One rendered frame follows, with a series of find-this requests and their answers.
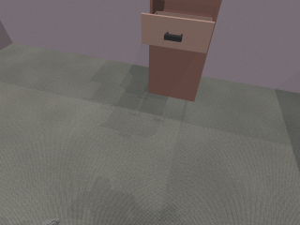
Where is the handle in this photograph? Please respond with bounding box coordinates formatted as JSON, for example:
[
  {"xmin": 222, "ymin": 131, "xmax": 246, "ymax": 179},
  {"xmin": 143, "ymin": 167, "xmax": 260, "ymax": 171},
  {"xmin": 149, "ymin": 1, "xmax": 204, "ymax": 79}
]
[{"xmin": 164, "ymin": 32, "xmax": 183, "ymax": 42}]

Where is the drawer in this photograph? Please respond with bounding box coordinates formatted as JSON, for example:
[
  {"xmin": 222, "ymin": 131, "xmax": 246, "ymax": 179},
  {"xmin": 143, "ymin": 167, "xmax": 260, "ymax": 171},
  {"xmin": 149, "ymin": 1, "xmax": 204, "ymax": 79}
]
[{"xmin": 141, "ymin": 11, "xmax": 215, "ymax": 53}]

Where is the cabinet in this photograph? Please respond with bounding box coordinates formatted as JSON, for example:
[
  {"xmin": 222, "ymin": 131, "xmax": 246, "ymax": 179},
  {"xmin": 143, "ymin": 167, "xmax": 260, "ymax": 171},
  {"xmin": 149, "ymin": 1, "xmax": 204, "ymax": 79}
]
[{"xmin": 148, "ymin": 0, "xmax": 222, "ymax": 102}]

